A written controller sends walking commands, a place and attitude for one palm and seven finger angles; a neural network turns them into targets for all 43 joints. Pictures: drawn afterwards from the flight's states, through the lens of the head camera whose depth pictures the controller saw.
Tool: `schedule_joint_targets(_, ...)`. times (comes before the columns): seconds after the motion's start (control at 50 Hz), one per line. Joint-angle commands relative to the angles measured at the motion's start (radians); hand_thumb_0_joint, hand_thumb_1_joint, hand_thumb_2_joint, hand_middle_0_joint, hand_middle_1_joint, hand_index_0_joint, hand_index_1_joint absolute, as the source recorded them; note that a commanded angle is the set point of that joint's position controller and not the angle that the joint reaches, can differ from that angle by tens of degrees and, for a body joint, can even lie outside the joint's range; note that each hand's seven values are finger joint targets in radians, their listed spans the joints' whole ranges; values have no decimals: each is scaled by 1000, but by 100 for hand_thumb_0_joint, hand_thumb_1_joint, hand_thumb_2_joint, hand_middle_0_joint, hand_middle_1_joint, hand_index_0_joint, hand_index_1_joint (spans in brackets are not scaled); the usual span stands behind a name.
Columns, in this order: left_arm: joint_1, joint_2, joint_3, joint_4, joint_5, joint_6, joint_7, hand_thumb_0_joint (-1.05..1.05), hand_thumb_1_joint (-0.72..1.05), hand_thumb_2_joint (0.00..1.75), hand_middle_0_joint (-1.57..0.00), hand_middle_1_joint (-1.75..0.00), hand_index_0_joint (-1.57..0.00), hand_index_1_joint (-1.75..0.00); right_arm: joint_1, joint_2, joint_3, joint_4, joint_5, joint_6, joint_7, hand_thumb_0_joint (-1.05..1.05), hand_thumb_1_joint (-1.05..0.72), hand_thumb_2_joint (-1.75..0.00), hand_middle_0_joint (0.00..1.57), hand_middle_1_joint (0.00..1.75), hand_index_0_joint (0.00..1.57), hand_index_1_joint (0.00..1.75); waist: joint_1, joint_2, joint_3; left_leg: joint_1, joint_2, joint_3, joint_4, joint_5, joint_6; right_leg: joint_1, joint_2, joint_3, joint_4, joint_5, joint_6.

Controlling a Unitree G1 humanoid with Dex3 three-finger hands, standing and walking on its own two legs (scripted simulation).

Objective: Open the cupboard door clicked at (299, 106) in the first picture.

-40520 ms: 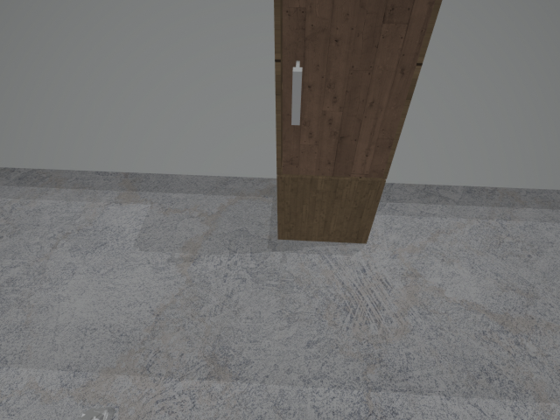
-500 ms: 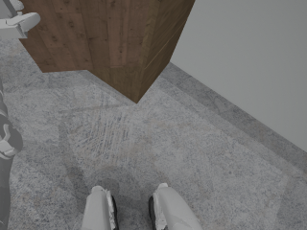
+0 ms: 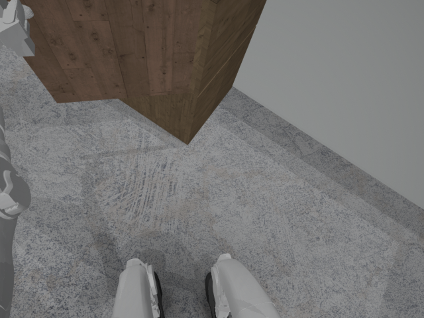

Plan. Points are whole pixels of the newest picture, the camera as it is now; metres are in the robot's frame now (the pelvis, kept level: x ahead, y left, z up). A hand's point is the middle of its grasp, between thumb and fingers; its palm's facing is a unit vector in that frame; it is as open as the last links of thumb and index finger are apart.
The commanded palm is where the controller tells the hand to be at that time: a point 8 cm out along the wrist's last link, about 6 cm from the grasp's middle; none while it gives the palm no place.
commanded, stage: pull the door open along its arc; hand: left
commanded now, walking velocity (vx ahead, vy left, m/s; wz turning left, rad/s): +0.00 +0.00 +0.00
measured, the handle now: out of the picture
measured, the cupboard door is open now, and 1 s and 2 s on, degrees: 44 67 91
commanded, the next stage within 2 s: open thumb and fingers to let go in 1.84 s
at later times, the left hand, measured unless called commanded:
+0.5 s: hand (40, 81) +0.48 +0.19 +0.09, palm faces +0.14 -0.99 +0.04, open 6.3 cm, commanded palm +0.42 +0.23 +0.08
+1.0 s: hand (63, 87) +0.47 +0.16 +0.09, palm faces +0.53 -0.85 -0.01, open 6.1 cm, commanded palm +0.43 +0.20 +0.08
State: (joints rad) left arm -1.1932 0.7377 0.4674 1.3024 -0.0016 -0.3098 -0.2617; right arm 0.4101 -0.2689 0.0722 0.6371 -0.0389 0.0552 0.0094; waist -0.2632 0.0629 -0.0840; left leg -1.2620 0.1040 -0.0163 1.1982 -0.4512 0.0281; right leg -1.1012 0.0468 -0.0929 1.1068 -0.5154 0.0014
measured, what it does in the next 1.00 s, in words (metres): stands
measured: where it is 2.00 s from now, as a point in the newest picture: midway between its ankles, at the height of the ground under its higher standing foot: (187, 311)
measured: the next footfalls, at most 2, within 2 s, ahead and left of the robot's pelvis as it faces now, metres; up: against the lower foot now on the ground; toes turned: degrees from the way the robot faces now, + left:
none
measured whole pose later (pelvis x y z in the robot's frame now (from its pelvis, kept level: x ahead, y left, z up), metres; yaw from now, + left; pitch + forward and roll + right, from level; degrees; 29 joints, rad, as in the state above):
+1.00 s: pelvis +0.00 -0.04 +0.02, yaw +4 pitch +21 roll -1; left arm -0.77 0.19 0.35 1.07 0.03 -0.52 0.42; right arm 0.32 -0.21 -0.01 0.73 -0.09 0.03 0.03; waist -0.11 0.04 -0.15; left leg -1.02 0.07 -0.01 1.06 -0.40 -0.02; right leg -0.90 0.02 -0.09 1.07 -0.53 -0.04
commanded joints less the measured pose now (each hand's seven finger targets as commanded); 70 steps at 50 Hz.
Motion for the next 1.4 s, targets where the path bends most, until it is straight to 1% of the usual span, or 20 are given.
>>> schedule_joint_targets(0.0,-362,256,26,-237,-25,-66,-1,0,90,90,-40,-135,-40,-135,250,-210,-75,-13,-1,6,-14,0,-90,-90,20,30,20,30,19,226,-613,694,-29,-83,-87,478,3,93,41,20,-126,357,-20)
schedule_joint_targets(0.08,-247,227,35,-278,-52,-68,-12,0,90,90,-40,-135,-40,-135,233,-206,-82,-31,6,9,-9,0,-90,-90,20,30,20,30,50,198,-621,681,-37,-63,-103,474,5,157,43,26,-136,395,-17)
schedule_joint_targets(0.12,-175,201,34,-296,-72,-62,-22,0,90,90,-40,-135,-40,-135,227,-203,-86,-40,10,10,-9,0,-90,-90,20,30,20,30,61,138,-605,645,-42,-48,-114,459,10,214,44,30,-146,425,-12)
schedule_joint_targets(0.18,-80,180,50,-375,-94,-75,-25,0,90,90,-40,-135,-40,-135,216,-197,-96,-56,17,12,-4,0,-90,-90,20,30,20,30,97,147,-645,681,-50,-37,-134,507,7,270,43,32,-150,486,-12)
schedule_joint_targets(0.26,121,74,22,-456,-138,-78,-24,0,90,90,-40,-135,-40,-135,183,-184,-108,-84,28,13,4,0,-90,-90,20,30,20,30,126,72,-596,676,-61,-14,-169,511,11,345,43,31,-176,534,-12)
schedule_joint_targets(0.36,383,-73,-44,-650,-185,-92,0,0,90,90,-40,-135,-40,-135,124,-166,-126,-127,46,12,21,0,-90,-90,20,30,20,30,172,45,-565,732,-69,2,-218,566,3,415,38,24,-196,591,-14)
schedule_joint_targets(0.38,452,-106,-58,-694,-193,-95,9,0,90,90,-40,-135,-40,-135,104,-160,-130,-139,50,10,26,0,-90,-90,20,30,20,30,187,56,-564,746,-72,9,-225,589,1,428,34,27,-200,615,-12)
schedule_joint_targets(0.4,492,-148,78,-763,-264,-91,162,0,90,90,-40,-135,-40,-135,80,-125,-131,-148,40,-5,28,0,-90,-90,20,30,20,30,267,43,-558,717,-73,22,-234,602,-13,462,31,19,-203,620,-5)
schedule_joint_targets(0.42,566,-262,-21,-790,-245,-83,239,0,90,90,-40,-135,-40,-135,60,-117,-128,-151,38,-16,37,0,-90,-90,20,30,20,30,239,56,-522,715,-72,25,-244,603,-21,448,27,16,-200,610,-1)
schedule_joint_targets(0.46,583,-368,-80,-831,-206,-85,374,0,90,90,-40,-135,-40,-135,52,-108,-131,-130,28,-29,50,0,-90,-90,20,30,20,30,214,-12,-434,691,-68,22,-245,586,-23,420,29,7,-201,593,-1)
schedule_joint_targets(0.56,378,-462,-144,-825,-31,-118,679,0,90,90,-40,-135,-40,-135,26,-96,-141,-81,-21,-28,55,0,-90,-90,20,30,20,30,174,-5,-417,680,-66,7,-222,508,-33,351,11,25,-170,511,-8)
schedule_joint_targets(0.62,196,-504,-214,-731,89,-133,784,0,90,90,-40,-135,-40,-135,14,-88,-145,-45,-49,-23,48,0,-90,-90,20,30,20,30,124,-11,-436,677,-69,-3,-203,450,-31,301,-1,35,-165,472,-7)
schedule_joint_targets(0.68,136,-517,-238,-648,131,-163,783,0,90,90,-40,-135,-40,-135,4,-81,-151,-26,-62,-29,35,0,-90,-90,20,30,20,30,117,-28,-493,681,-76,0,-190,414,-25,303,-4,45,-172,465,-6)
schedule_joint_targets(0.78,8,-462,-204,-566,84,-225,719,0,90,90,-40,-135,-40,-135,-9,-79,-142,0,-55,-41,12,0,-90,-90,20,30,20,30,116,-8,-520,660,-85,5,-197,335,-22,329,-7,63,-194,428,-3)
schedule_joint_targets(0.86,-29,-408,-160,-476,62,-260,691,0,90,90,-40,-135,-40,-135,0,-83,-134,16,-56,-48,4,0,-90,-90,20,30,20,30,108,-51,-483,591,-90,11,-203,251,-10,344,-9,76,-218,376,5)
schedule_joint_targets(1.0,-48,-336,-121,-406,49,-286,669,0,90,90,-40,-135,-40,-135,22,-94,-133,27,-50,-44,-2,0,-90,-90,20,30,20,30,111,-41,-474,513,-97,25,-214,165,0,372,-17,111,-253,309,12)
schedule_joint_targets(1.04,-42,-330,-118,-380,42,-283,665,0,90,90,-40,-135,-40,-135,32,-96,-132,30,-48,-43,-2,0,-90,-90,20,30,20,30,107,-82,-449,480,-99,28,-220,140,4,393,-19,121,-273,285,15)
schedule_joint_targets(1.12,-70,-302,-105,-389,35,-293,660,0,90,90,-40,-135,-40,-135,44,-103,-135,37,-45,-41,-4,0,-90,-90,20,30,20,30,105,-49,-473,480,-98,29,-223,129,6,397,-21,134,-282,267,15)
schedule_joint_targets(1.26,106,-353,-105,-393,16,-290,653,0,90,90,-40,-135,-40,-135,44,-103,-139,18,-41,-32,8,0,-90,-90,20,30,20,30,147,-47,-471,522,-95,34,-251,174,-1,423,-12,108,-276,310,6)
schedule_joint_targets(1.38,308,-458,-147,-479,-3,-270,662,0,90,90,-40,-135,-40,-135,21,-97,-144,-15,-36,-23,25,0,-90,-90,20,30,20,30,180,-53,-458,592,-88,41,-268,274,-9,432,-3,71,-256,400,-2)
